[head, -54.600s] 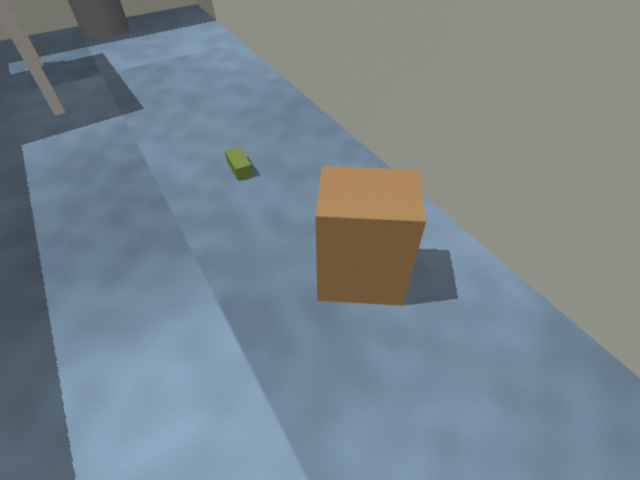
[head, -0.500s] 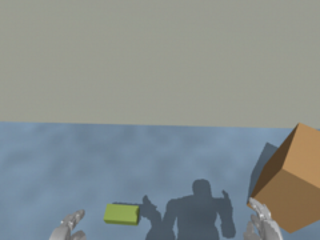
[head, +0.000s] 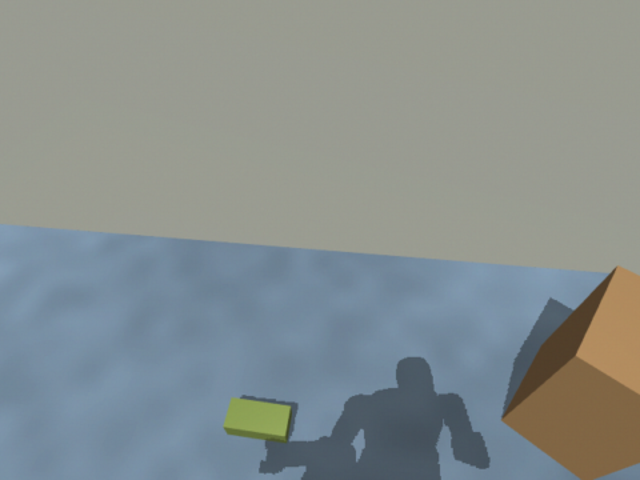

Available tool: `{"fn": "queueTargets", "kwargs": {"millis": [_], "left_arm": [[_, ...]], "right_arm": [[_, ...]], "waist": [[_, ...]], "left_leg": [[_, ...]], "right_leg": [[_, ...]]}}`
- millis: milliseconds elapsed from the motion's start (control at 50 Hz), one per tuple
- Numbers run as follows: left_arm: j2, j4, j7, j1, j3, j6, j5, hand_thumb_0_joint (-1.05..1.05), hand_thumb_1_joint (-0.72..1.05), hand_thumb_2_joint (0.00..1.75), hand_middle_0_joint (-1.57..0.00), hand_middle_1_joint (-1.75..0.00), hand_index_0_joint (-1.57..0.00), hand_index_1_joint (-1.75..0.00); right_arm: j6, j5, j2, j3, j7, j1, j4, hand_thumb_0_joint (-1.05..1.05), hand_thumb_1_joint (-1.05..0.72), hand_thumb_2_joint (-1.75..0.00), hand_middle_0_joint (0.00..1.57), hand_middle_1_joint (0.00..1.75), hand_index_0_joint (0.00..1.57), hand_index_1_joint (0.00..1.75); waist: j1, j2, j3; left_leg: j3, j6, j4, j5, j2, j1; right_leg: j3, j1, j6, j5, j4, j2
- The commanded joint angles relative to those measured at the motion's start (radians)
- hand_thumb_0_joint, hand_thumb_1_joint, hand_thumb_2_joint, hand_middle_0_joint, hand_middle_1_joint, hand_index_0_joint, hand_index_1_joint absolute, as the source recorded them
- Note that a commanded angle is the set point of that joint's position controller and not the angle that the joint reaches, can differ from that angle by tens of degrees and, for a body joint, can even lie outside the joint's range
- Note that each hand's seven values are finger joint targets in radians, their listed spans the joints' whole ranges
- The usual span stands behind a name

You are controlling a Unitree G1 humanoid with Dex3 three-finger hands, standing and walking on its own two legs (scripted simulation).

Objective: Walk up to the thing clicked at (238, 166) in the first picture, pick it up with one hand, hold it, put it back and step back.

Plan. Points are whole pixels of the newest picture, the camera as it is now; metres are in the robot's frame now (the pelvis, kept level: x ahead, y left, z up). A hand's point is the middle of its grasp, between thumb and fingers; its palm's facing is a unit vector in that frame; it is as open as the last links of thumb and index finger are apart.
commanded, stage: stand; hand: left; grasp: from above
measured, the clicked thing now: (259, 420) +0.41 +0.20 -0.72
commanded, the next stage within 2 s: none
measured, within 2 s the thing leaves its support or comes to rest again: neither
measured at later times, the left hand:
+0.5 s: hand out of the picture +0.04 +0.23 -0.14, palm faces +0.05 -0.94 -0.33, open 7.4 cm
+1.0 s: hand out of the picture +0.07 +0.22 -0.14, palm faces +0.03 -0.94 -0.33, open 7.4 cm
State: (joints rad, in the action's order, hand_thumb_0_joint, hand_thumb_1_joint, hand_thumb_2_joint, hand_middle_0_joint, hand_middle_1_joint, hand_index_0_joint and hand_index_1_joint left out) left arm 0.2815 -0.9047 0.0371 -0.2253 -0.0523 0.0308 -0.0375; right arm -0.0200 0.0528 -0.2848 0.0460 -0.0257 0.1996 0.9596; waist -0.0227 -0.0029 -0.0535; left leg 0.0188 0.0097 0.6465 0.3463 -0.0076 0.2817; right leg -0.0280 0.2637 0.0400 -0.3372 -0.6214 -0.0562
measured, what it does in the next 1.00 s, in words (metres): stands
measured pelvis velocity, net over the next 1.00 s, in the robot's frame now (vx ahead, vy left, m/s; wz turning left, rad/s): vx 0.00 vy -0.02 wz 0.00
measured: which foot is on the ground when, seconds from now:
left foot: down 0.00-1.00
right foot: down 0.00-1.00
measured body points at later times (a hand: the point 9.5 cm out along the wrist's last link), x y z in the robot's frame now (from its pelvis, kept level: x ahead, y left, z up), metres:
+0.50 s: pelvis -0.01 -0.01 +0.02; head -0.01 -0.02 +0.47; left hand +0.04 +0.28 -0.12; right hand +0.06 -0.29 -0.12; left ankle +0.00 +0.11 -0.72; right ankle +0.00 -0.15 -0.72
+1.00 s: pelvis +0.00 -0.02 +0.02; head +0.00 -0.03 +0.47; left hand +0.06 +0.27 -0.11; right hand +0.07 -0.31 -0.12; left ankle +0.00 +0.11 -0.72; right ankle +0.00 -0.15 -0.72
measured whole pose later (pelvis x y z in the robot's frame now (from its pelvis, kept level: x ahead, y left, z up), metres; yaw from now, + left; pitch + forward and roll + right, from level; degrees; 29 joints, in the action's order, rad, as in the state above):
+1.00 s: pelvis +0.00 -0.02 +0.02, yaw +0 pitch -4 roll +0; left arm 0.29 -1.15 0.02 -0.11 -0.04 0.00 -0.02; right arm -0.01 0.03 -0.32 0.01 -0.02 0.13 1.14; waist 0.00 0.02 -0.07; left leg 0.03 -0.02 0.34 0.19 0.02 0.09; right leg -0.05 0.08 0.01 -0.20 -0.34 -0.03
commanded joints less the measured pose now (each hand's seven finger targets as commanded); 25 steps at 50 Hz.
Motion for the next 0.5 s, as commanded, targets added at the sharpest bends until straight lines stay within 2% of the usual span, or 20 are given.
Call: {"fn": "queueTargets", "kwargs": {"millis": [0, 40, 60, 100, 140, 160, 220, 300, 340, 420, 480], "left_arm": [[0.160, 0.006, 0.011, 0.052, -0.034, -0.039, 0.008, 0.00, 0.90, 0.90, -0.20, -0.30, -0.20, -0.30], [0.160, -0.030, 0.011, 0.058, -0.029, -0.037, 0.011, 0.00, 0.90, 0.90, -0.20, -0.30, -0.20, -0.30], [0.163, -0.048, 0.011, 0.048, -0.028, -0.036, 0.011, 0.00, 0.90, 0.90, -0.20, -0.30, -0.20, -0.30], [0.169, -0.076, 0.010, 0.063, -0.025, -0.035, 0.007, 0.00, 0.90, 0.90, -0.20, -0.30, -0.20, -0.30], [0.173, -0.100, 0.008, 0.072, -0.024, -0.032, 0.007, 0.00, 0.90, 0.90, -0.20, -0.30, -0.20, -0.30], [0.164, -0.114, 0.008, 0.067, -0.021, -0.032, 0.004, 0.00, 0.90, 0.90, -0.20, -0.30, -0.20, -0.30], [0.175, -0.141, 0.003, 0.067, -0.021, -0.035, 0.005, 0.00, 0.90, 0.90, -0.20, -0.30, -0.20, -0.30], [0.179, -0.161, 0.003, 0.079, -0.020, -0.043, 0.003, 0.00, 0.90, 0.90, -0.20, -0.30, -0.20, -0.30], [0.188, -0.167, 0.003, 0.087, -0.021, -0.049, 0.006, 0.00, 0.90, 0.90, -0.20, -0.30, -0.20, -0.30], [0.193, -0.179, 0.003, 0.099, -0.021, -0.048, 0.008, 0.00, 0.90, 0.90, -0.20, -0.30, -0.20, -0.30], [0.204, -0.186, -0.001, 0.103, -0.021, -0.047, 0.008, 0.00, 0.90, 0.90, -0.20, -0.30, -0.20, -0.30]], "right_arm": [[-0.021, -0.016, -0.177, 0.040, -0.016, -0.036, -0.036, 0.00, -0.90, -0.90, 0.20, 0.30, 0.20, 0.30], [-0.016, -0.019, -0.180, 0.035, -0.018, -0.030, -0.011, 0.00, -0.90, -0.90, 0.20, 0.30, 0.20, 0.30], [-0.015, -0.021, -0.183, 0.036, -0.018, -0.041, 0.000, 0.00, -0.90, -0.90, 0.20, 0.30, 0.20, 0.30], [-0.010, -0.025, -0.179, 0.032, -0.019, -0.048, 0.015, 0.00, -0.90, -0.90, 0.20, 0.30, 0.20, 0.30], [-0.006, -0.024, -0.188, 0.032, -0.019, -0.051, 0.033, 0.00, -0.90, -0.90, 0.20, 0.30, 0.20, 0.30], [-0.003, -0.023, -0.188, 0.032, -0.017, -0.071, 0.037, 0.00, -0.90, -0.90, 0.20, 0.30, 0.20, 0.30], [-0.001, -0.023, -0.184, 0.032, -0.013, -0.065, 0.055, 0.00, -0.90, -0.90, 0.20, 0.30, 0.20, 0.30], [-0.002, -0.026, -0.182, 0.031, -0.008, -0.078, 0.070, 0.00, -0.90, -0.90, 0.20, 0.30, 0.20, 0.30], [-0.005, -0.027, -0.179, 0.027, -0.007, -0.078, 0.076, 0.00, -0.90, -0.90, 0.20, 0.30, 0.20, 0.30], [-0.001, -0.028, -0.189, 0.026, -0.006, -0.085, 0.088, 0.00, -0.90, -0.90, 0.20, 0.30, 0.20, 0.30], [0.003, -0.029, -0.188, 0.021, -0.003, -0.087, 0.093, 0.00, -0.90, -0.90, 0.20, 0.30, 0.20, 0.30]], "waist": [[0.005, 0.027, 0.105], [0.008, 0.032, 0.089], [0.001, 0.036, 0.078], [0.007, 0.017, 0.049], [0.008, 0.035, 0.022], [0.000, 0.039, 0.003], [0.005, 0.028, -0.007], [0.006, -0.003, 0.007], [0.007, -0.005, 0.023], [0.009, 0.004, 0.016], [0.008, -0.014, -0.004]], "left_leg": [[0.108, 0.037, -0.187, -0.377, 0.087, -0.111], [0.104, 0.033, -0.220, -0.385, 0.090, -0.110], [0.109, 0.033, -0.240, -0.350, 0.093, -0.117], [0.108, 0.026, -0.270, -0.317, 0.093, -0.125], [0.117, 0.022, -0.315, -0.208, 0.095, -0.097], [0.122, 0.022, -0.325, -0.185, 0.096, -0.084], [0.122, 0.018, -0.357, -0.112, 0.093, -0.073], [0.111, 0.016, -0.343, -0.182, 0.091, -0.116], [0.105, 0.015, -0.335, -0.255, 0.095, -0.145], [0.102, 0.014, -0.344, -0.216, 0.096, -0.142], [0.101, 0.009, -0.354, -0.175, 0.093, -0.127]], "right_leg": [[0.054, -0.102, -0.060, 0.295, 0.145, -0.049], [0.050, -0.133, -0.053, 0.288, 0.166, -0.048], [0.046, -0.132, -0.050, 0.259, 0.188, -0.047], [0.048, -0.127, -0.048, 0.229, 0.217, -0.048], [0.046, -0.142, -0.046, 0.170, 0.239, -0.045], [0.043, -0.148, -0.045, 0.160, 0.249, -0.046], [0.048, -0.155, -0.045, 0.136, 0.277, -0.048], [0.055, -0.152, -0.045, 0.147, 0.312, -0.059], [0.060, -0.162, -0.045, 0.202, 0.315, -0.068], [0.061, -0.166, -0.042, 0.178, 0.331, -0.066], [0.062, -0.152, -0.041, 0.116, 0.345, -0.061]]}}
